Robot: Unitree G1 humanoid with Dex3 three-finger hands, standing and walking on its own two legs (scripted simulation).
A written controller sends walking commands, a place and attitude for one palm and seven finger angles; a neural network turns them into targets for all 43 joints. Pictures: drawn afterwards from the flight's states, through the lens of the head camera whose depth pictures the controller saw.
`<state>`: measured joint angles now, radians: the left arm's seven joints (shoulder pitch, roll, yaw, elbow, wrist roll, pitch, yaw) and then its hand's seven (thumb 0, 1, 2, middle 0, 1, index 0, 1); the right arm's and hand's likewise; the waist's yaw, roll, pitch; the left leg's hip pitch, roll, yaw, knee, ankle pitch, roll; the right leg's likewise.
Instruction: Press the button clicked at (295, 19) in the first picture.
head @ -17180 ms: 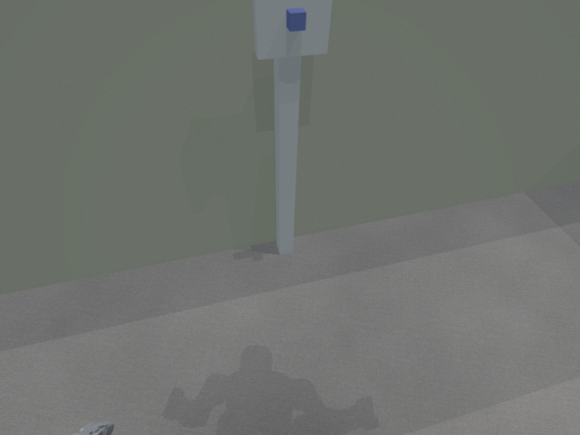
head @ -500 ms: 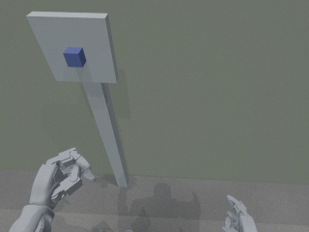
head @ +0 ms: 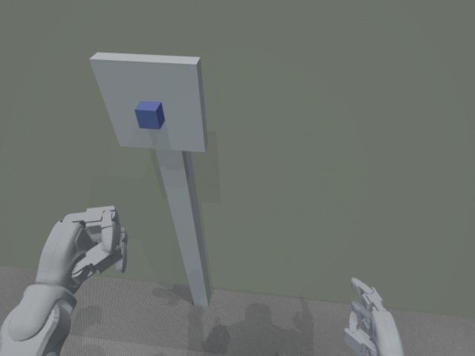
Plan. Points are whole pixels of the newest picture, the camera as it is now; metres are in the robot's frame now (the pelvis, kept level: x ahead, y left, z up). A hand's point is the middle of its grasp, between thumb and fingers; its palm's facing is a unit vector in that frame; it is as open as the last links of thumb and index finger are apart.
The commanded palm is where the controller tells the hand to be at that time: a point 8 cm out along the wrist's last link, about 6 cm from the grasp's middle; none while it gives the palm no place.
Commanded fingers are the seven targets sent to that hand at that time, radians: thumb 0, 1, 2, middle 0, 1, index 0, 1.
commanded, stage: raise the hand and make a fist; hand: left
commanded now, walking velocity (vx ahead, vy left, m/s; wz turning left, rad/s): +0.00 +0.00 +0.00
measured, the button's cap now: (151, 114) +0.46 +0.21 +0.20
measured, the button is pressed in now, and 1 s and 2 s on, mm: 0 0 0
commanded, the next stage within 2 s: aim a knuckle at the button in 0.76 s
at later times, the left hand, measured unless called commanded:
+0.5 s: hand (101, 215) +0.23 +0.20 +0.20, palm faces +0.03 -1.00 -0.08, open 3.1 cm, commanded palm +0.19 +0.24 +0.21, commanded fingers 0.00 0.90 0.90 -1.30 -1.50 -1.30 -1.50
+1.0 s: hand (105, 219) +0.23 +0.20 +0.19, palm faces +0.04 -1.00 -0.08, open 3.1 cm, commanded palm +0.20 +0.24 +0.20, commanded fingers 0.00 0.90 0.90 -1.30 -1.50 -1.30 -1.50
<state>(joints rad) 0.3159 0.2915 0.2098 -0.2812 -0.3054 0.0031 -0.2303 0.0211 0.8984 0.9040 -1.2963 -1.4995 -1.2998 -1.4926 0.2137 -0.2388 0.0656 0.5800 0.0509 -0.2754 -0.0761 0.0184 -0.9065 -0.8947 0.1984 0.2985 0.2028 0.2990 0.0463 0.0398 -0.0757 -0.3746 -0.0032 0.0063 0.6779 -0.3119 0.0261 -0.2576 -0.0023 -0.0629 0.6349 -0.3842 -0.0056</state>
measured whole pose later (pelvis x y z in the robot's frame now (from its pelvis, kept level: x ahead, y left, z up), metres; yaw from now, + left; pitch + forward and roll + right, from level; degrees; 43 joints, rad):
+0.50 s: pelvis -0.01 -0.02 +0.01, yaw +0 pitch -4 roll +0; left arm 0.11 0.37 0.34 -0.27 -0.37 0.28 -0.29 0.02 0.90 0.90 -1.30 -1.50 -1.30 -1.50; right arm 0.19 -0.26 0.09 0.63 0.09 -0.24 -0.09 0.02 -0.91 -0.89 0.20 0.30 0.20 0.30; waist 0.05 0.07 -0.06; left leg -0.24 0.01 -0.01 0.55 -0.24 0.00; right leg -0.14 0.01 -0.07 0.52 -0.33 -0.03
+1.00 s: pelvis -0.01 -0.02 +0.01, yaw +0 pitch -4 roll +0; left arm 0.11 0.35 0.32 -0.25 -0.35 0.25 -0.27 0.02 0.90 0.90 -1.30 -1.50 -1.30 -1.50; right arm 0.19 -0.26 0.08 0.65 0.08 -0.26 -0.10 0.02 -0.91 -0.89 0.20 0.30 0.20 0.30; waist 0.06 0.06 -0.05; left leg -0.24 0.01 -0.01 0.55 -0.24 0.00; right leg -0.13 0.02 -0.07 0.53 -0.33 -0.03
